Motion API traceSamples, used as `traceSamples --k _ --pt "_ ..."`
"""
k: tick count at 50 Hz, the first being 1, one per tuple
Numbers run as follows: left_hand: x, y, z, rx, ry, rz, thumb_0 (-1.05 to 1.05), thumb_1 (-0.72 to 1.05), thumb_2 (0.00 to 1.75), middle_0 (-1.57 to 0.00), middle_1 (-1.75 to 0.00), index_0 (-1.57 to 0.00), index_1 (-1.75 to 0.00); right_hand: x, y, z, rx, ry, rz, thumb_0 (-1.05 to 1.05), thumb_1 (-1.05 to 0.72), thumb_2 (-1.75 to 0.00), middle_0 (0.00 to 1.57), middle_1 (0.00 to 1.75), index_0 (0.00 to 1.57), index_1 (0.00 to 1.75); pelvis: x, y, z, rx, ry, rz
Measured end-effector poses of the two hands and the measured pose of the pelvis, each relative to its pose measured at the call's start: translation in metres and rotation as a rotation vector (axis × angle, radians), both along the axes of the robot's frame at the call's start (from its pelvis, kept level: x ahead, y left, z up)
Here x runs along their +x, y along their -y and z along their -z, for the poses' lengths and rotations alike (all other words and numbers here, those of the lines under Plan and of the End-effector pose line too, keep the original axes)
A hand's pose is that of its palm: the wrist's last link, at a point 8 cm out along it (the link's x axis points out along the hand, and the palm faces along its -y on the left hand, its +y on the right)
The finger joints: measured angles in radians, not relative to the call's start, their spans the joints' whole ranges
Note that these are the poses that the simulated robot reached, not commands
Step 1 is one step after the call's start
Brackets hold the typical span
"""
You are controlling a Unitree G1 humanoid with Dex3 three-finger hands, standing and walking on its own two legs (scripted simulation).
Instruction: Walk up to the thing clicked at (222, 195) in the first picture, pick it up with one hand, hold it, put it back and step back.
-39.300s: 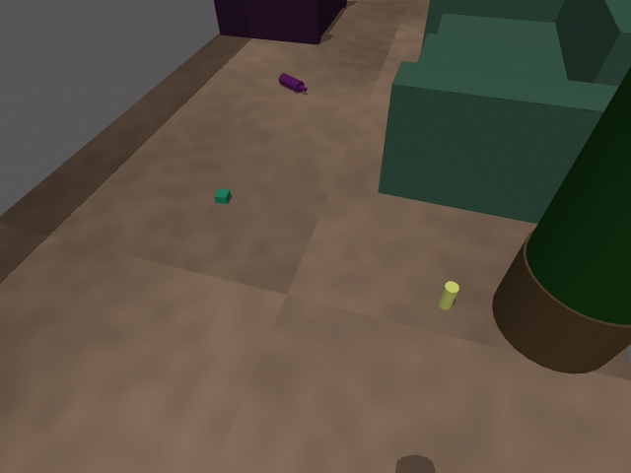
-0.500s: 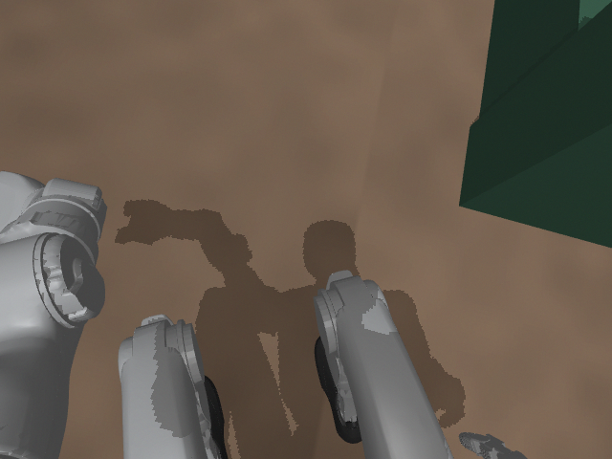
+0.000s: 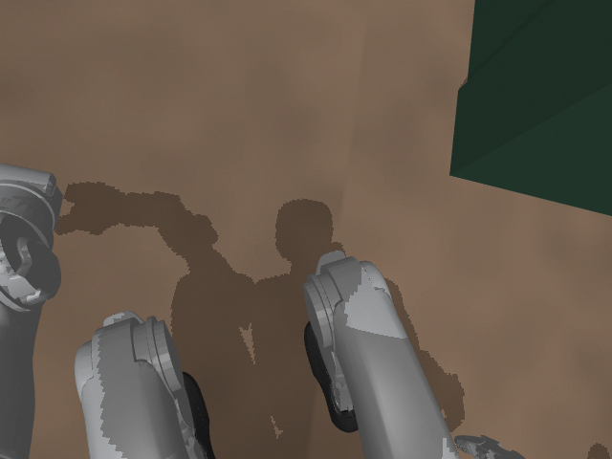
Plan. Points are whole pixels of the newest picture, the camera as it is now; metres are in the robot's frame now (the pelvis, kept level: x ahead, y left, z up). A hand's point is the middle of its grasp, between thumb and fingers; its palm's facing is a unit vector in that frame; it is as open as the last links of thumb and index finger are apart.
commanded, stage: crouch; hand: left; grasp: from above
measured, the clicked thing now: (17, 212) +0.48 +0.28 -0.18
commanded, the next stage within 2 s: lower in 0.42 s
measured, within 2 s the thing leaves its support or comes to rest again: rests again in 2.00 s
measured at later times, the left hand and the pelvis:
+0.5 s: hand (8, 216) +0.47 +0.28 -0.16, palm faces -0.09 -0.42 -0.90, open 8.5 cm; pelvis -0.01 +0.01 -0.01, yaw -2 degrees
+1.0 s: hand (38, 225) +0.47 +0.27 -0.21, palm faces -0.12 -0.42 -0.90, open 8.5 cm; pelvis -0.01 +0.01 -0.01, yaw -4 degrees
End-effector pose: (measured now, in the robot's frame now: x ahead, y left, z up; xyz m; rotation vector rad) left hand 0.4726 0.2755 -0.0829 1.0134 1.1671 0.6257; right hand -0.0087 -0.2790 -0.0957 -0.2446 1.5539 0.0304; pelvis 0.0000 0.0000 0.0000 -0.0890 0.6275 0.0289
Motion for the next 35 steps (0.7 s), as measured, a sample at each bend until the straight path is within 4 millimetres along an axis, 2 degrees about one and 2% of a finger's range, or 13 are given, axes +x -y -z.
traceSamples --k 11,24,35 --pt "0.001 -0.006 0.016 0.004 0.014 -0.012 -0.01 0.19 0.35 -0.87 -0.28 -0.89 -0.32 -0.015 0.001 -0.006 -0.013 -0.038 -0.018 0.0 -0.92 -0.9 0.2 0.3 0.2 0.3 -0.003 -0.003 0.008 -0.028 0.027 0.004" --pt "0.001 -0.011 0.021 0.018 0.006 -0.001 -0.01 0.18 0.39 -0.84 -0.32 -0.86 -0.36 -0.021 -0.006 -0.014 0.01 -0.042 -0.025 0.0 -0.92 -0.9 0.2 0.3 0.2 0.3 -0.005 -0.006 0.009 -0.048 0.046 0.008" --pt "-0.003 -0.01 0.039 0.019 -0.023 0.011 -0.01 0.19 0.37 -0.83 -0.34 -0.85 -0.37 -0.026 -0.011 -0.014 0.041 -0.068 -0.049 0.0 -0.92 -0.9 0.2 0.3 0.2 0.3 -0.007 -0.005 0.009 -0.053 0.053 0.012"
